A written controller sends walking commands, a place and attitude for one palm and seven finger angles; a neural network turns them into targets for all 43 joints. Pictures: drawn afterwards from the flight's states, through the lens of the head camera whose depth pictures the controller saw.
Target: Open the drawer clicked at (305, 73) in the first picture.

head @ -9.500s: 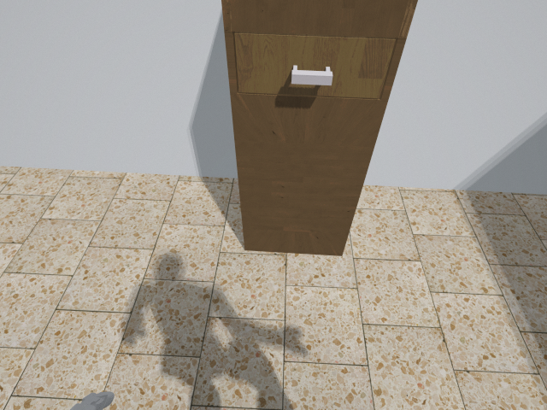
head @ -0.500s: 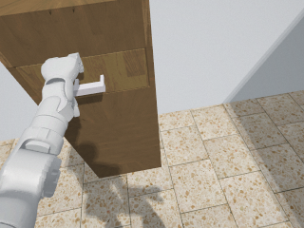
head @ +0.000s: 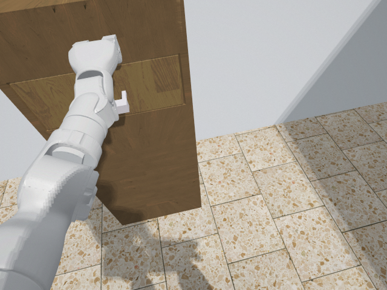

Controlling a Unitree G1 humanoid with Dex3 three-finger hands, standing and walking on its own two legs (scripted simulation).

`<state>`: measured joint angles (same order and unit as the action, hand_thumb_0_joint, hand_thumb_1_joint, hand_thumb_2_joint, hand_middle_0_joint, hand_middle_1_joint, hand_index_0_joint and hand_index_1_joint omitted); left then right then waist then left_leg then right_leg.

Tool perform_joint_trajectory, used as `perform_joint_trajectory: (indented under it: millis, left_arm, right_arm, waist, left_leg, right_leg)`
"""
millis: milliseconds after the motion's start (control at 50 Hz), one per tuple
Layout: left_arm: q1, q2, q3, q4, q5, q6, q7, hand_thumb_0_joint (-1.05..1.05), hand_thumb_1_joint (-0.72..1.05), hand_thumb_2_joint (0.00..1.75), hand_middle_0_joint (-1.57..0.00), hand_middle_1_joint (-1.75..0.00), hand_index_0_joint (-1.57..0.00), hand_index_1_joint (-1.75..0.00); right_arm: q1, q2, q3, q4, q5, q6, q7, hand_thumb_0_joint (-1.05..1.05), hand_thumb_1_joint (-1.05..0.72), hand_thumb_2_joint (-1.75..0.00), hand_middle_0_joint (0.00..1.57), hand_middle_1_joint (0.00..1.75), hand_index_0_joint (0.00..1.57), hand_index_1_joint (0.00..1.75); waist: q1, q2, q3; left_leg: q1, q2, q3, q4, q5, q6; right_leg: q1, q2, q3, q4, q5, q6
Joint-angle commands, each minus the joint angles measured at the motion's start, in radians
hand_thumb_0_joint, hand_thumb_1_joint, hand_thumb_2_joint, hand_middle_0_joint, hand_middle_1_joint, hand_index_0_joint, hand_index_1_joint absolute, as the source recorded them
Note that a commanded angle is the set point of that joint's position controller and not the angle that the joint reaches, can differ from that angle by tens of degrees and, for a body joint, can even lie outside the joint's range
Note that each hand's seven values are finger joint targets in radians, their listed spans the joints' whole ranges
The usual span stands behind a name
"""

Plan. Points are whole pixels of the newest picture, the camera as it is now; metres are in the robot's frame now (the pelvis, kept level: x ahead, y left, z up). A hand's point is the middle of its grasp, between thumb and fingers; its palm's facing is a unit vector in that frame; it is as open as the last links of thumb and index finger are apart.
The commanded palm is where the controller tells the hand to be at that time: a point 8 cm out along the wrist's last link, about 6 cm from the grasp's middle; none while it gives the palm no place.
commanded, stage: move the hooked fingers above the handle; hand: left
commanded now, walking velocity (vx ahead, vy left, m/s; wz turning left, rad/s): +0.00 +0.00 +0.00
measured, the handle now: (107, 103) +0.55 +0.19 +0.08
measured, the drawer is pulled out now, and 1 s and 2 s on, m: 0.00 0.00 0.00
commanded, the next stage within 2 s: none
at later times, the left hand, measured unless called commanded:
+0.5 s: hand (91, 89) +0.50 +0.19 +0.16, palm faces +0.15 +0.02 -0.99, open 13.9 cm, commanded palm +0.47 +0.19 +0.20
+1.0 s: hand (69, 98) +0.48 +0.24 +0.16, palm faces +0.11 +0.07 -0.99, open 13.8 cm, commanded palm +0.46 +0.20 +0.20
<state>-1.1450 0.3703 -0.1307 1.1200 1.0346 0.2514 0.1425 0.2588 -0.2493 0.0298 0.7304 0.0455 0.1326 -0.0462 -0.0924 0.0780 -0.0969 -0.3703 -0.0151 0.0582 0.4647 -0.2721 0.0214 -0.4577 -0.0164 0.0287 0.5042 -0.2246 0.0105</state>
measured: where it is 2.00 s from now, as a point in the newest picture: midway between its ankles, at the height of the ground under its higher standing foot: outside the picture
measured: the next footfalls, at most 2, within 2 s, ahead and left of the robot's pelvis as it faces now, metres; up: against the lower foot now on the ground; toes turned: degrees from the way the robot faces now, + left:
none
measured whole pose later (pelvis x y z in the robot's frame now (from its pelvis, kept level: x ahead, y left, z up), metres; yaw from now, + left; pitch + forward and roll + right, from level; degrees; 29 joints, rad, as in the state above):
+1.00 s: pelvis +0.01 -0.01 +0.00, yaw +3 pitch +10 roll +0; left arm -0.96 0.46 -0.16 0.93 1.02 0.24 0.16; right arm 0.24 -0.27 -0.03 0.72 0.04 0.09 -0.03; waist -0.03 0.07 -0.09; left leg -0.36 0.00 0.00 0.49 -0.30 0.00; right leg -0.42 -0.01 -0.03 0.52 -0.26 -0.01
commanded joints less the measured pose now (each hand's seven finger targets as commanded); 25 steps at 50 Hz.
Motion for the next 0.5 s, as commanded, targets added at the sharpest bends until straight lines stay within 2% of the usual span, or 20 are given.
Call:
perform_joint_trajectory:
  millis: [0,20,40,60,80,100,140,180,220,240,260,280,300,320,340,380,420,440,460,480]
  left_arm:
    - [-0.234,0.369,0.061,0.015,0.014,0.072,-0.098,0.0,-0.5,0.3,-0.3,-1.2,-0.3,-1.2]
    - [-0.219,0.375,0.061,0.006,0.024,0.048,-0.115,0.0,-0.5,0.3,-0.3,-1.2,-0.3,-1.2]
    - [-0.223,0.345,0.037,-0.04,0.019,0.011,-0.133,0.0,-0.5,0.3,-0.3,-1.2,-0.3,-1.2]
    - [-0.244,0.335,0.035,-0.107,0.017,-0.041,-0.145,0.0,-0.5,0.3,-0.3,-1.2,-0.3,-1.2]
    - [-0.218,0.336,0.043,-0.142,0.011,-0.079,-0.147,0.0,-0.5,0.3,-0.3,-1.2,-0.3,-1.2]
    - [-0.183,0.368,0.071,-0.149,0.016,-0.102,-0.144,0.0,-0.5,0.3,-0.3,-1.2,-0.3,-1.2]
    - [-0.188,0.337,0.055,-0.226,0.007,-0.152,-0.131,0.0,-0.5,0.3,-0.3,-1.2,-0.3,-1.2]
    - [-0.306,0.335,0.057,-0.352,0.002,-0.216,-0.094,0.0,-0.5,0.3,-0.3,-1.2,-0.3,-1.2]
    - [-0.411,0.354,0.082,-0.513,0.001,-0.274,-0.032,0.0,-0.5,0.3,-0.3,-1.2,-0.3,-1.2]
    - [-0.455,0.363,0.092,-0.578,0.003,-0.295,-0.001,0.0,-0.5,0.3,-0.3,-1.2,-0.3,-1.2]
    - [-0.499,0.363,0.092,-0.619,0.006,-0.307,0.031,0.0,-0.5,0.3,-0.3,-1.2,-0.3,-1.2]
    - [-0.555,0.322,0.053,-0.653,0.001,-0.309,0.059,0.0,-0.5,0.3,-0.3,-1.2,-0.3,-1.2]
    - [-0.562,0.299,0.042,-0.619,0.0,-0.293,0.091,0.0,-0.5,0.3,-0.3,-1.2,-0.3,-1.2]
    - [-0.537,0.282,0.037,-0.568,0.003,-0.262,0.111,0.0,-0.5,0.3,-0.3,-1.2,-0.3,-1.2]
    - [-0.518,0.288,0.058,-0.529,-0.007,-0.231,0.129,0.0,-0.5,0.3,-0.3,-1.2,-0.3,-1.2]
    - [-0.495,0.261,0.046,-0.411,-0.025,-0.155,0.139,0.0,-0.5,0.3,-0.3,-1.2,-0.3,-1.2]
    - [-0.464,0.198,-0.006,-0.299,-0.028,-0.07,0.12,0.0,-0.5,0.3,-0.3,-1.2,-0.3,-1.2]
    - [-0.431,0.188,-0.013,-0.253,-0.028,-0.03,0.1,0.0,-0.5,0.3,-0.3,-1.2,-0.3,-1.2]
    - [-0.398,0.167,-0.036,-0.208,-0.023,0.008,0.069,0.0,-0.5,0.3,-0.3,-1.2,-0.3,-1.2]
    - [-0.364,0.161,-0.034,-0.202,-0.022,0.03,0.034,0.0,-0.5,0.3,-0.3,-1.2,-0.3,-1.2]
  right_arm:
    - [-0.002,-0.185,-0.055,-0.139,0.01,-0.021,-0.038,0.0,-0.9,-0.9,0.2,0.3,0.2,0.3]
    - [0.003,-0.186,-0.056,-0.145,0.01,-0.022,-0.043,0.0,-0.9,-0.9,0.2,0.3,0.2,0.3]
    - [0.011,-0.184,-0.058,-0.161,0.01,-0.03,-0.046,0.0,-0.9,-0.9,0.2,0.3,0.2,0.3]
    - [0.026,-0.18,-0.065,-0.168,0.006,-0.04,-0.047,0.0,-0.9,-0.9,0.2,0.3,0.2,0.3]
    - [0.029,-0.173,-0.071,-0.179,0.004,-0.046,-0.047,0.0,-0.9,-0.9,0.2,0.3,0.2,0.3]
    - [0.038,-0.171,-0.071,-0.177,0.002,-0.048,-0.048,0.0,-0.9,-0.9,0.2,0.3,0.2,0.3]
    - [0.048,-0.162,-0.073,-0.19,0.002,-0.06,-0.046,0.0,-0.9,-0.9,0.2,0.3,0.2,0.3]
    - [0.059,-0.154,-0.086,-0.185,-0.001,-0.077,-0.039,0.0,-0.9,-0.9,0.2,0.3,0.2,0.3]
    - [0.085,-0.144,-0.106,-0.174,-0.013,-0.097,-0.031,0.0,-0.9,-0.9,0.2,0.3,0.2,0.3]
    - [0.096,-0.14,-0.114,-0.166,-0.018,-0.105,-0.029,0.0,-0.9,-0.9,0.2,0.3,0.2,0.3]
    - [0.103,-0.136,-0.121,-0.153,-0.021,-0.113,-0.026,0.0,-0.9,-0.9,0.2,0.3,0.2,0.3]
    - [0.111,-0.135,-0.124,-0.14,-0.024,-0.121,-0.019,0.0,-0.9,-0.9,0.2,0.3,0.2,0.3]
    - [0.119,-0.133,-0.131,-0.113,-0.025,-0.129,-0.01,0.0,-0.9,-0.9,0.2,0.3,0.2,0.3]
    - [0.124,-0.137,-0.133,-0.091,-0.023,-0.131,-0.003,0.0,-0.9,-0.9,0.2,0.3,0.2,0.3]
    - [0.122,-0.14,-0.128,-0.077,-0.025,-0.134,0.003,0.0,-0.9,-0.9,0.2,0.3,0.2,0.3]
    - [0.111,-0.148,-0.122,-0.05,-0.023,-0.125,0.015,0.0,-0.9,-0.9,0.2,0.3,0.2,0.3]
    - [0.087,-0.149,-0.11,-0.036,-0.018,-0.111,0.026,0.0,-0.9,-0.9,0.2,0.3,0.2,0.3]
    - [0.073,-0.153,-0.104,-0.039,-0.016,-0.103,0.032,0.0,-0.9,-0.9,0.2,0.3,0.2,0.3]
    - [0.062,-0.157,-0.1,-0.044,-0.014,-0.092,0.035,0.0,-0.9,-0.9,0.2,0.3,0.2,0.3]
    - [0.05,-0.165,-0.101,-0.061,-0.013,-0.081,0.037,0.0,-0.9,-0.9,0.2,0.3,0.2,0.3]
  waist:
    - [0.035,-0.307,-0.212]
    - [0.03,-0.308,-0.203]
    - [0.024,-0.289,-0.197]
    - [0.02,-0.262,-0.226]
    - [0.035,-0.236,-0.258]
    - [0.046,-0.211,-0.274]
    - [0.048,-0.168,-0.269]
    - [0.027,-0.105,-0.287]
    - [0.028,-0.001,-0.392]
    - [0.024,0.027,-0.452]
    - [0.014,0.066,-0.485]
    - [-0.009,0.067,-0.493]
    - [-0.016,0.095,-0.499]
    - [-0.021,0.082,-0.469]
    - [-0.009,0.087,-0.475]
    - [-0.017,0.04,-0.442]
    - [-0.018,0.006,-0.375]
    - [-0.005,0.005,-0.36]
    - [-0.002,-0.025,-0.34]
    - [0.012,-0.046,-0.372]
  left_leg:
    - [-0.062,0.0,0.015,-0.065,0.175,0.018]
    - [-0.063,0.001,0.014,-0.061,0.159,0.021]
    - [-0.06,0.0,0.012,-0.056,0.152,0.023]
    - [-0.04,0.003,0.007,-0.047,0.157,0.026]
    - [-0.02,0.002,0.013,-0.039,0.178,0.028]
    - [-0.018,0.004,0.015,-0.035,0.176,0.026]
    - [-0.009,0.005,0.007,-0.032,0.168,0.022]
    - [0.026,0.006,-0.002,-0.018,0.175,0.024]
    - [0.112,0.001,-0.017,0.001,0.24,0.025]
    - [0.156,-0.001,-0.024,0.017,0.294,0.024]
    - [0.191,-0.003,-0.032,0.032,0.347,0.019]
    - [0.214,-0.002,-0.044,0.046,0.384,0.016]
    - [0.237,0.0,-0.048,0.053,0.39,0.011]
    - [0.234,0.0,-0.057,0.053,0.402,0.002]
    - [0.23,-0.001,-0.055,0.05,0.41,-0.003]
    - [0.192,-0.005,-0.05,0.043,0.415,-0.007]
    - [0.145,-0.006,-0.043,0.026,0.379,-0.008]
    - [0.127,-0.006,-0.038,0.017,0.374,-0.008]
    - [0.112,-0.005,-0.036,0.012,0.385,-0.007]
    - [0.119,-0.006,-0.031,0.014,0.432,-0.003]
  right_leg:
    - [0.293,0.013,-0.043,-0.057,0.205,-0.016]
    - [0.28,0.014,-0.039,-0.056,0.188,-0.016]
    - [0.264,0.014,-0.037,-0.055,0.181,-0.018]
    - [0.26,0.013,-0.033,-0.048,0.184,-0.019]
    - [0.289,0.012,-0.026,-0.046,0.2,-0.023]
    - [0.292,0.012,-0.022,-0.038,0.198,-0.024]
    - [0.258,0.016,-0.025,-0.034,0.17,-0.029]
    - [0.226,0.019,-0.02,-0.037,0.146,-0.033]
    - [0.224,0.03,-0.017,-0.022,0.179,-0.043]
    - [0.229,0.035,-0.017,-0.013,0.213,-0.045]
    - [0.218,0.039,-0.02,-0.004,0.24,-0.047]
    - [0.191,0.045,-0.03,-0.003,0.246,-0.046]
    - [0.164,0.048,-0.033,-0.003,0.237,-0.045]
    - [0.14,0.053,-0.046,0.0,0.232,-0.048]
    - [0.146,0.054,-0.05,0.001,0.236,-0.048]
    - [0.162,0.055,-0.06,-0.004,0.257,-0.05]
    - [0.156,0.05,-0.068,-0.005,0.254,-0.047]
    - [0.162,0.047,-0.07,-0.005,0.256,-0.048]
    - [0.175,0.045,-0.073,-0.002,0.276,-0.048]
    - [0.217,0.042,-0.068,0.0,0.323,-0.051]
